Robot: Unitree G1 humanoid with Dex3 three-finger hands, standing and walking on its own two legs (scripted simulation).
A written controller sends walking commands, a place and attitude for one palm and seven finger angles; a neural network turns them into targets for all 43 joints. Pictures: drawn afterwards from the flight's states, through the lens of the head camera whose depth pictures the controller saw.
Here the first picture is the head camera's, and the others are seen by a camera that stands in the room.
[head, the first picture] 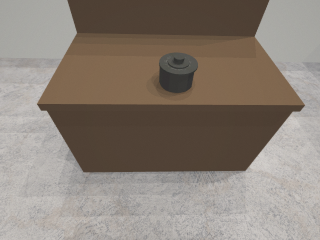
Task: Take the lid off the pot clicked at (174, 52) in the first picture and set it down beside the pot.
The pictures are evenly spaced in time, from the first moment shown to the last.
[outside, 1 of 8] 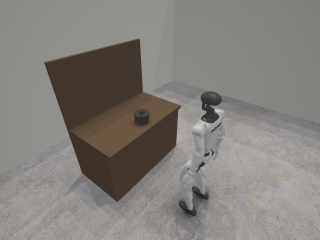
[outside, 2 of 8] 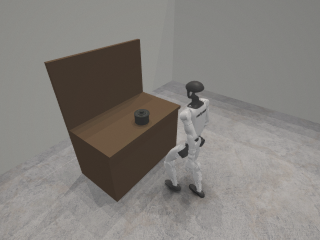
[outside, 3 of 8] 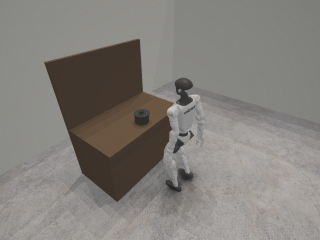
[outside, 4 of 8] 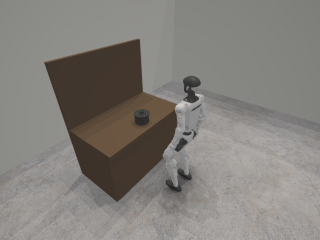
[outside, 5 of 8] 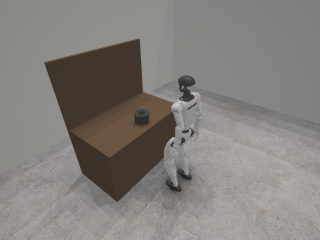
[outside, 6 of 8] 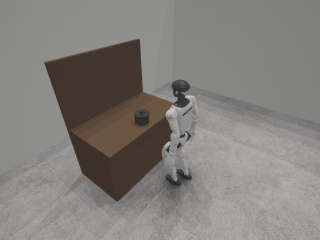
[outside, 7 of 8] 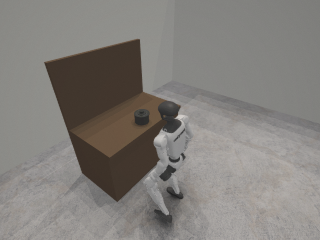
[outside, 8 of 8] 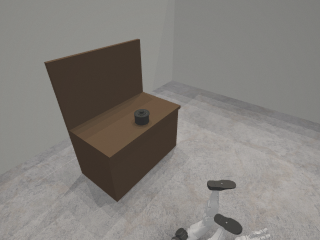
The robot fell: yes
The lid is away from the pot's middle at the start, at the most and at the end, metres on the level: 0.00 0.00 0.00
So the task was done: no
